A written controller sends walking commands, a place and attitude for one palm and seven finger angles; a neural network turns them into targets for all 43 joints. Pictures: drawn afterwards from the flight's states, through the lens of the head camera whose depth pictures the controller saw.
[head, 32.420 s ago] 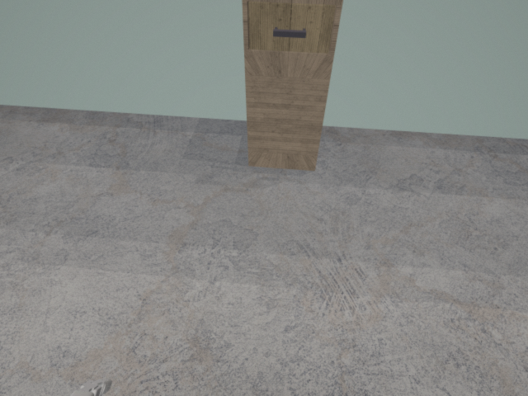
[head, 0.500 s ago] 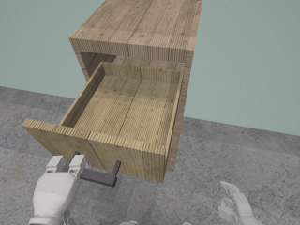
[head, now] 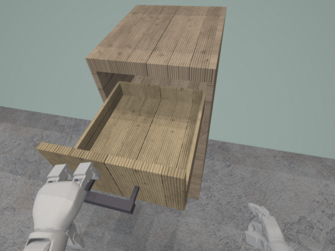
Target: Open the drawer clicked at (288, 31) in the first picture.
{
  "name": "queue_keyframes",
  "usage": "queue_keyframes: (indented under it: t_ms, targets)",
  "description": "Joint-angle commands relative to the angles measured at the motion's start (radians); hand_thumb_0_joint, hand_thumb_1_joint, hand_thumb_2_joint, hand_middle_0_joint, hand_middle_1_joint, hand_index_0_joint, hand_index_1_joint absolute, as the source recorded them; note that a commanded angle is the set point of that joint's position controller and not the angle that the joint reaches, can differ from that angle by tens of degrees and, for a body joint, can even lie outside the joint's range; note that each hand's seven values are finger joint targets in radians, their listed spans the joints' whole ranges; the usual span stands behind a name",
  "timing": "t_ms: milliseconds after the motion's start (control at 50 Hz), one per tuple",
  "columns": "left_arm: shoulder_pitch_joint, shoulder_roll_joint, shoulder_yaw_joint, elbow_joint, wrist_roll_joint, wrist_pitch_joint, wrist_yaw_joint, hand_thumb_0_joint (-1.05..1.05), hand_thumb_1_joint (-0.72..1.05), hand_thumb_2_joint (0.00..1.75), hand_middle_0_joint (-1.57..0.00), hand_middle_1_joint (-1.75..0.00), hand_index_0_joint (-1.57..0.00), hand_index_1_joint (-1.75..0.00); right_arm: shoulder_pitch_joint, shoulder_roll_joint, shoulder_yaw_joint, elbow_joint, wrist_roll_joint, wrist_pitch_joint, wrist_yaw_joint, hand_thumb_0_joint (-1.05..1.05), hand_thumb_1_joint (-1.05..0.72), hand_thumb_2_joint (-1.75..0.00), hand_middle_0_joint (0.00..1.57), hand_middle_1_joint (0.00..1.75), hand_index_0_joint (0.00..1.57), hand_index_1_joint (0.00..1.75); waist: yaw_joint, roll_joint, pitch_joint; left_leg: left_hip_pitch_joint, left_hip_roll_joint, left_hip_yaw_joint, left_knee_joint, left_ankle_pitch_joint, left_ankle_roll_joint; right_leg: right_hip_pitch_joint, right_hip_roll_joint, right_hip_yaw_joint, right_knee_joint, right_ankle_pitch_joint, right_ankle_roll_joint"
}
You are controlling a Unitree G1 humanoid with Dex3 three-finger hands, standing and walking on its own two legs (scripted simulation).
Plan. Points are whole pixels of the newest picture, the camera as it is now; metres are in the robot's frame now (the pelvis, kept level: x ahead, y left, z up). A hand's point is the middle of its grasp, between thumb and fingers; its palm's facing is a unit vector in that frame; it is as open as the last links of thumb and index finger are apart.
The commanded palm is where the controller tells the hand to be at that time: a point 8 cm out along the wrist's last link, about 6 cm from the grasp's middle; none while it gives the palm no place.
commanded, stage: lift the hand off the handle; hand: left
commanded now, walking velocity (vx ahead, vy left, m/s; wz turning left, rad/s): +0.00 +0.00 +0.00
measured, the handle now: (109, 193) +0.24 +0.17 +0.03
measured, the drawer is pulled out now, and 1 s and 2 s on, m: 0.30 0.30 0.30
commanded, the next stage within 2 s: draw the hand back to the body in 0.90 s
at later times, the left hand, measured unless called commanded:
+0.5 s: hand (67, 187) +0.20 +0.22 +0.12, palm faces +0.11 -0.12 -0.99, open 13.4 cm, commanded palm +0.17 +0.21 +0.19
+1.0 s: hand (67, 172) +0.21 +0.20 +0.17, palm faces +0.08 -0.14 -0.99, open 13.9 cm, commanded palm +0.18 +0.21 +0.23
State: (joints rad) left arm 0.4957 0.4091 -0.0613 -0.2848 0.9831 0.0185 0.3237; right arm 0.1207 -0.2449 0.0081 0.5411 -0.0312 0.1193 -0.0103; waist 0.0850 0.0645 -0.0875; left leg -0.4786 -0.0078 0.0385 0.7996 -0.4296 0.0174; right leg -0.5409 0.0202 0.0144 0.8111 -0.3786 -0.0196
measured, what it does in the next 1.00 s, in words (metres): stands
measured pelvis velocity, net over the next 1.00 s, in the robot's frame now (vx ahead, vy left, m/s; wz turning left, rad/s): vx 0.01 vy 0.00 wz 0.01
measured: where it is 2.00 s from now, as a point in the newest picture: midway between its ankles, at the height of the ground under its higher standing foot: outside the picture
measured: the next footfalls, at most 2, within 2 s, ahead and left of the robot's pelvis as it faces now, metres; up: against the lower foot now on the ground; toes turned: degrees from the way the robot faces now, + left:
none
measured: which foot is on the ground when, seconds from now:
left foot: down 0.00-1.00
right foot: down 0.00-1.00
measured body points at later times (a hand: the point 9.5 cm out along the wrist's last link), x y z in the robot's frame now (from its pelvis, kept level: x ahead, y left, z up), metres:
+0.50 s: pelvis +0.01 +0.00 +0.02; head +0.02 -0.04 +0.47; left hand +0.19 +0.22 +0.18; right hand +0.24 -0.19 -0.07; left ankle -0.01 +0.11 -0.71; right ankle +0.02 -0.11 -0.71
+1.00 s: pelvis +0.01 +0.00 +0.03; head +0.01 -0.05 +0.48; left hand +0.20 +0.21 +0.22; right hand +0.25 -0.20 -0.05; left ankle -0.01 +0.11 -0.71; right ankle +0.02 -0.11 -0.71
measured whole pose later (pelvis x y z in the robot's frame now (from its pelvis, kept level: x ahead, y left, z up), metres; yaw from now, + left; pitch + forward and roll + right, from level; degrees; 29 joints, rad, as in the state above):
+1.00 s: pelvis +0.01 +0.00 +0.03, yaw +1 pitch -1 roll +0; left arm 0.40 0.51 -0.02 -0.58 0.83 0.12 -0.02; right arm 0.08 -0.29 0.06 0.50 0.02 0.16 0.01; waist 0.10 0.12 -0.01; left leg -0.19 -0.01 0.02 0.50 -0.30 0.01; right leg -0.24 0.02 0.00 0.51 -0.26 -0.02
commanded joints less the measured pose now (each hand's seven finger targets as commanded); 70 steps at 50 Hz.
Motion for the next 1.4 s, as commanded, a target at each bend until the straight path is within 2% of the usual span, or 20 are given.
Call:
queue_keyframes:
  t_ms: [0,100,180,380,540,660,680,740,760,820,880,900,980,1020,1060,1120,1180,1220,1340,1380]
  targets:
    - [-0.115,0.163,0.114,-0.251,-0.002,-0.006,0.015,0.00,-0.50,0.30,-0.30,-1.20,-0.30,-1.20,-0.146,-0.086,-0.025,-0.167,0.004,-0.053,-0.015,0.00,-0.90,-0.90,0.20,0.30,0.20,0.30,-0.007,-0.048,-0.106,0.091,-0.005,-0.035,-0.150,0.198,-0.001,0.108,-0.006,0.030,-0.185,0.133,-0.012]
    - [-0.111,0.192,0.134,-0.329,-0.020,-0.011,-0.013,0.00,-0.50,0.30,-0.30,-1.20,-0.30,-1.20,-0.140,-0.093,-0.026,-0.173,0.007,-0.055,-0.013,0.00,-0.90,-0.90,0.20,0.30,0.20,0.30,0.006,-0.002,-0.154,0.156,0.004,-0.035,-0.171,0.297,-0.008,0.165,-0.006,0.037,-0.200,0.214,-0.012]
    - [-0.097,0.194,0.140,-0.337,-0.030,0.002,-0.036,0.00,-0.50,0.30,-0.30,-1.20,-0.30,-1.20,-0.147,-0.092,-0.012,-0.179,0.005,-0.050,-0.008,0.00,-0.90,-0.90,0.20,0.30,0.20,0.30,0.004,-0.047,-0.108,0.152,0.006,-0.034,-0.191,0.296,-0.005,0.177,-0.012,0.035,-0.224,0.218,-0.002]
    - [-0.147,0.211,0.137,-0.431,-0.058,0.029,-0.105,0.00,-0.50,0.30,-0.30,-1.20,-0.30,-1.20,-0.153,-0.098,-0.004,-0.192,0.017,-0.043,-0.006,0.00,-0.90,-0.90,0.20,0.30,0.20,0.30,0.012,-0.023,-0.132,0.224,0.019,-0.029,-0.246,0.337,-0.001,0.251,-0.023,0.012,-0.274,0.236,0.007]
    - [-0.216,0.212,0.116,-0.417,-0.060,0.061,-0.166,0.00,-0.50,0.30,-0.30,-1.20,-0.30,-1.20,-0.180,-0.098,0.000,-0.171,0.030,-0.025,0.002,0.00,-0.90,-0.90,0.20,0.30,0.20,0.30,0.016,-0.025,-0.073,0.243,0.026,-0.033,-0.310,0.358,-0.008,0.293,-0.015,-0.008,-0.311,0.241,0.004]
    - [-0.248,0.284,0.176,-0.417,-0.098,0.131,-0.242,0.00,-0.50,0.30,-0.30,-1.20,-0.30,-1.20,-0.244,-0.108,0.014,-0.187,0.059,-0.013,0.008,0.00,-0.90,-0.90,0.20,0.30,0.20,0.30,0.026,-0.014,-0.081,0.256,0.032,-0.035,-0.356,0.367,-0.006,0.391,-0.015,-0.003,-0.332,0.291,0.003]
    - [-0.264,0.257,0.139,-0.435,-0.095,0.136,-0.259,0.00,-0.50,0.30,-0.30,-1.20,-0.30,-1.20,-0.221,-0.098,0.022,-0.191,0.051,-0.012,0.012,0.00,-0.90,-0.90,0.20,0.30,0.20,0.30,0.027,-0.015,-0.103,0.261,0.023,-0.026,-0.353,0.385,-0.001,0.397,-0.027,-0.013,-0.330,0.295,0.007]
    - [-0.268,0.289,0.163,-0.470,-0.124,0.131,-0.284,0.00,-0.50,0.30,-0.30,-1.20,-0.30,-1.20,-0.226,-0.109,0.017,-0.200,0.055,-0.009,0.005,0.00,-0.90,-0.90,0.20,0.30,0.20,0.30,0.024,-0.025,-0.090,0.282,0.026,-0.025,-0.365,0.404,-0.002,0.415,-0.027,-0.014,-0.347,0.329,0.014]
    - [-0.257,0.320,0.209,-0.476,-0.141,0.134,-0.289,0.00,-0.50,0.30,-0.30,-1.20,-0.30,-1.20,-0.248,-0.114,0.018,-0.203,0.064,-0.012,0.003,0.00,-0.90,-0.90,0.20,0.30,0.20,0.30,0.022,-0.023,-0.084,0.282,0.034,-0.029,-0.362,0.397,-0.003,0.414,-0.020,-0.002,-0.355,0.333,0.011]
    - [-0.214,0.255,0.153,-0.462,-0.145,0.114,-0.309,0.00,-0.50,0.30,-0.30,-1.20,-0.30,-1.20,-0.207,-0.109,0.020,-0.198,0.055,-0.010,0.011,0.00,-0.90,-0.90,0.20,0.30,0.20,0.30,0.016,-0.043,-0.055,0.281,0.027,-0.019,-0.368,0.410,-0.004,0.395,-0.025,-0.025,-0.362,0.324,0.017]
    - [-0.182,0.246,0.157,-0.475,-0.154,0.106,-0.320,0.00,-0.50,0.30,-0.30,-1.20,-0.30,-1.20,-0.199,-0.109,0.024,-0.211,0.058,-0.010,0.023,0.00,-0.90,-0.90,0.20,0.30,0.20,0.30,0.018,-0.044,-0.043,0.269,0.030,-0.015,-0.368,0.380,-0.005,0.386,-0.027,-0.025,-0.367,0.300,0.015]
    - [-0.192,0.271,0.174,-0.461,-0.153,0.100,-0.316,0.00,-0.50,0.30,-0.30,-1.20,-0.30,-1.20,-0.208,-0.115,0.018,-0.203,0.060,-0.006,0.020,0.00,-0.90,-0.90,0.20,0.30,0.20,0.30,0.013,-0.038,-0.018,0.264,0.033,-0.016,-0.376,0.365,-0.009,0.381,-0.023,-0.018,-0.374,0.287,0.013]
    - [-0.222,0.300,0.209,-0.499,-0.122,0.077,-0.286,0.00,-0.50,0.30,-0.30,-1.20,-0.30,-1.20,-0.192,-0.112,0.025,-0.216,0.048,-0.015,0.016,0.00,-0.90,-0.90,0.20,0.30,0.20,0.30,0.028,-0.031,-0.088,0.280,0.027,-0.017,-0.354,0.356,-0.002,0.387,-0.033,-0.007,-0.370,0.279,0.008]
    - [-0.176,0.345,0.267,-0.461,-0.126,0.056,-0.269,0.00,-0.50,0.30,-0.30,-1.20,-0.30,-1.20,-0.184,-0.117,0.020,-0.207,0.048,-0.018,0.007,0.00,-0.90,-0.90,0.20,0.30,0.20,0.30,0.032,-0.055,-0.081,0.277,0.020,-0.015,-0.346,0.359,-0.004,0.397,-0.036,0.007,-0.373,0.313,0.011]
    - [-0.155,0.378,0.321,-0.461,-0.150,0.050,-0.263,0.00,-0.50,0.30,-0.30,-1.20,-0.30,-1.20,-0.212,-0.124,0.017,-0.207,0.058,-0.024,0.003,0.00,-0.90,-0.90,0.20,0.30,0.20,0.30,0.028,-0.021,-0.081,0.285,0.020,-0.026,-0.338,0.348,-0.004,0.399,-0.030,0.033,-0.381,0.333,0.006]
    - [-0.162,0.363,0.310,-0.425,-0.179,0.031,-0.280,0.00,-0.50,0.30,-0.30,-1.20,-0.30,-1.20,-0.189,-0.119,0.009,-0.195,0.053,-0.025,-0.003,0.00,-0.90,-0.90,0.20,0.30,0.20,0.30,0.012,-0.028,-0.043,0.275,0.013,-0.019,-0.338,0.330,-0.001,0.373,-0.042,0.012,-0.389,0.303,0.015]
    - [-0.136,0.344,0.291,-0.471,-0.215,0.015,-0.303,0.00,-0.50,0.30,-0.30,-1.20,-0.30,-1.20,-0.182,-0.123,0.008,-0.215,0.056,-0.042,-0.005,0.00,-0.90,-0.90,0.20,0.30,0.20,0.30,0.005,-0.007,-0.072,0.293,0.019,-0.018,-0.331,0.338,0.002,0.368,-0.048,0.000,-0.388,0.307,0.020]
    - [-0.106,0.343,0.288,-0.462,-0.229,0.004,-0.314,0.00,-0.50,0.30,-0.30,-1.20,-0.30,-1.20,-0.171,-0.131,0.001,-0.216,0.053,-0.041,-0.012,0.00,-0.90,-0.90,0.20,0.30,0.20,0.30,0.001,-0.052,-0.047,0.276,0.018,-0.018,-0.330,0.329,0.003,0.357,-0.049,-0.004,-0.389,0.312,0.027]
    - [-0.082,0.406,0.371,-0.462,-0.205,-0.038,-0.291,0.00,-0.50,0.30,-0.30,-1.20,-0.30,-1.20,-0.149,-0.134,-0.001,-0.220,0.043,-0.042,-0.020,0.00,-0.90,-0.90,0.20,0.30,0.20,0.30,0.019,-0.045,-0.051,0.261,0.023,-0.021,-0.314,0.320,-0.001,0.331,-0.052,-0.001,-0.378,0.288,0.018]
    - [-0.058,0.422,0.407,-0.486,-0.216,-0.049,-0.274,0.00,-0.50,0.30,-0.30,-1.20,-0.30,-1.20,-0.139,-0.130,0.002,-0.228,0.043,-0.049,-0.019,0.00,-0.90,-0.90,0.20,0.30,0.20,0.30,0.026,-0.031,-0.100,0.274,0.025,-0.020,-0.300,0.340,0.000,0.354,-0.058,0.004,-0.366,0.330,0.015]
